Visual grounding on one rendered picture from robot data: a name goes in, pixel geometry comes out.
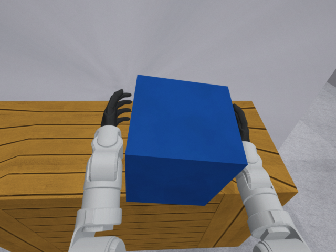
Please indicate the right robot hand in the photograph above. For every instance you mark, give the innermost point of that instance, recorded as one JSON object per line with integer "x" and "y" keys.
{"x": 242, "y": 123}

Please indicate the robot left forearm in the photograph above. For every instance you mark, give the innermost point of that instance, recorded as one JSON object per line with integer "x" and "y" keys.
{"x": 100, "y": 208}

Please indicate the robot right upper arm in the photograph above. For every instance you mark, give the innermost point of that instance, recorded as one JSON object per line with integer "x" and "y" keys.
{"x": 281, "y": 245}

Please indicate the left robot hand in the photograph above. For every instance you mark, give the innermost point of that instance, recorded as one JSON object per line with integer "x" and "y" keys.
{"x": 111, "y": 112}

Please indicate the pedestal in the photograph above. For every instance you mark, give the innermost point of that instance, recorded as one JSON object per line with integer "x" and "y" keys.
{"x": 44, "y": 150}

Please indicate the robot left upper arm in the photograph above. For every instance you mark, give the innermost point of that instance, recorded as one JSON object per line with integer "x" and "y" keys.
{"x": 99, "y": 244}

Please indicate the carton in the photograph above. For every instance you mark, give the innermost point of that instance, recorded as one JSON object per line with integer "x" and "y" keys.
{"x": 184, "y": 144}

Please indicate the robot right forearm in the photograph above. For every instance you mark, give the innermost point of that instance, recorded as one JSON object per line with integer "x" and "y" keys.
{"x": 267, "y": 219}

